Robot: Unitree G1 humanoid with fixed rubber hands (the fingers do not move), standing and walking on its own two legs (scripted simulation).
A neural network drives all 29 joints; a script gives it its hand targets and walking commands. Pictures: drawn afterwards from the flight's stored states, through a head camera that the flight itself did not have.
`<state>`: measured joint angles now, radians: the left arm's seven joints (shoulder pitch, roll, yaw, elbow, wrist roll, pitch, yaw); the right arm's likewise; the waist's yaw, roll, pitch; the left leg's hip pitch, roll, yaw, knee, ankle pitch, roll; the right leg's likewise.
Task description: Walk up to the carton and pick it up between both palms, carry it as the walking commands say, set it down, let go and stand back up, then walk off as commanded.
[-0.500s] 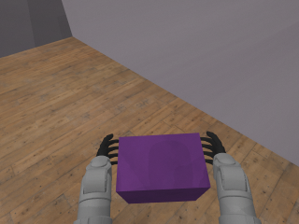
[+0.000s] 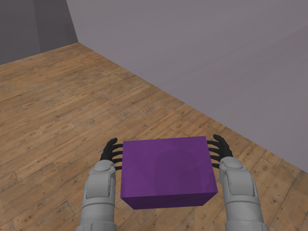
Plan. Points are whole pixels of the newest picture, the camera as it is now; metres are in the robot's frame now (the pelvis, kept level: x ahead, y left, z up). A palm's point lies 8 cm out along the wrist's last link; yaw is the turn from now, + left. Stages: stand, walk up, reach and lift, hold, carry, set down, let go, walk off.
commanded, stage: carry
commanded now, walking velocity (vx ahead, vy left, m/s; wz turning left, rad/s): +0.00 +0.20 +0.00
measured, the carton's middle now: (166, 176) +0.30 -0.01 -0.04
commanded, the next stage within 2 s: none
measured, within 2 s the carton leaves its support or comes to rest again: neither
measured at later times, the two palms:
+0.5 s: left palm (74, 169) +0.28 +0.23 +0.06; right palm (189, 163) +0.28 -0.07 +0.06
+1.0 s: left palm (43, 163) +0.28 +0.31 +0.08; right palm (161, 159) +0.28 +0.01 +0.08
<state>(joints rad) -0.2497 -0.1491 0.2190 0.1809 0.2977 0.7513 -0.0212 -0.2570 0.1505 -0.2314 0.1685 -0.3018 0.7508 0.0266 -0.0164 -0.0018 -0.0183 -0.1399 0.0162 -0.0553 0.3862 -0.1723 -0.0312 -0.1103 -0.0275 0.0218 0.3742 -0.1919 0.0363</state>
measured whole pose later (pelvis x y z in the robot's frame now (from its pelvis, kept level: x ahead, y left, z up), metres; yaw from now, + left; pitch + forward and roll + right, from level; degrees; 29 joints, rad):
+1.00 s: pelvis -0.01 +0.16 -0.01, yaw +1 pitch +4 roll +3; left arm -0.31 -0.16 0.16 -0.21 0.14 1.20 0.20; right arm -0.31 0.16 -0.16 -0.23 -0.15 1.19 -0.19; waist -0.01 -0.03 -0.07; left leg -0.42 0.04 0.09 0.62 -0.31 -0.03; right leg -0.30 -0.19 -0.13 0.55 -0.31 0.07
